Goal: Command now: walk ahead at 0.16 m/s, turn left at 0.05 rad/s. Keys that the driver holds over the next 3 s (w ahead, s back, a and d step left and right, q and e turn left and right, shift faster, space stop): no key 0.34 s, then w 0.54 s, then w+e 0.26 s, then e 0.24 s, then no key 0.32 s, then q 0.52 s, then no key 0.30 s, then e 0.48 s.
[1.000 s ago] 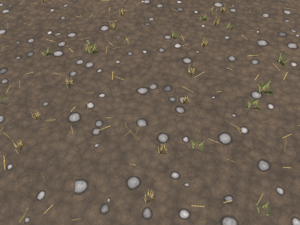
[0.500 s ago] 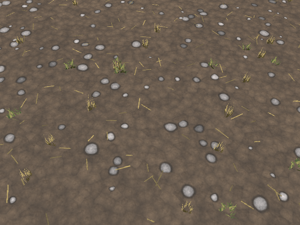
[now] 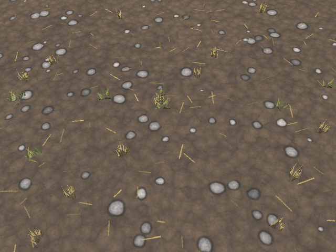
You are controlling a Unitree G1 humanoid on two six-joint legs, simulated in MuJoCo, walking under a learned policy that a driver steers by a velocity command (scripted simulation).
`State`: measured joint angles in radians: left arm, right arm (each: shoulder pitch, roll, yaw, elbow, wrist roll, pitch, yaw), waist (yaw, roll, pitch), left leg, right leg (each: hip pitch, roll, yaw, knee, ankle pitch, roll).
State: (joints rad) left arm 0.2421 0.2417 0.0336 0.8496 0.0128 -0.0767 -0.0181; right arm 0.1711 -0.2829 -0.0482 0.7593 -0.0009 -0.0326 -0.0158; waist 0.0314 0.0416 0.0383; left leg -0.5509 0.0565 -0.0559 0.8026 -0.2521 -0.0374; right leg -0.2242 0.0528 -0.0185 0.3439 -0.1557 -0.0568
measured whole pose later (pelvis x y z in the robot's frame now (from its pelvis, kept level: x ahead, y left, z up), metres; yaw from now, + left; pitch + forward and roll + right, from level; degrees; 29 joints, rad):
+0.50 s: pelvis +0.09 +0.03 -0.02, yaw -1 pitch +1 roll +0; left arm 0.25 0.26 0.03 0.96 -0.01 -0.01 0.02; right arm 0.18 -0.23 -0.05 0.83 0.01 -0.02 -0.01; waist 0.02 -0.01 -0.01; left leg -0.34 -0.02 0.00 0.62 -0.30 0.03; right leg -0.18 -0.01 0.00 0.62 -0.45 -0.04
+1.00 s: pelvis +0.26 +0.07 -0.03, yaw -3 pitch +1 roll +0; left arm 0.45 0.25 0.04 1.03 -0.02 -0.06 0.01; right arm -0.01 -0.25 -0.05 0.74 0.01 -0.08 0.03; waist 0.07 -0.01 0.05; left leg -0.47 0.00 0.07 0.61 -0.15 0.06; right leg -0.07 -0.03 0.08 0.85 -0.52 0.00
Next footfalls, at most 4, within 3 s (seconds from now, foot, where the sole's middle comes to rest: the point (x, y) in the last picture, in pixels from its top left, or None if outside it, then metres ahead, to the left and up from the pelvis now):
0.14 left None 0.15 0.14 -0.78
0.94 left None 0.41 0.17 -0.78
1.46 right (212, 223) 0.57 -0.10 -0.78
1.84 left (153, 218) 0.59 0.14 -0.78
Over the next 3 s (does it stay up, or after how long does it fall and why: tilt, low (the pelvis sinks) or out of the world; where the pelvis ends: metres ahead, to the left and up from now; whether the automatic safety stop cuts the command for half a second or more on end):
stays up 0.51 0.06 0.00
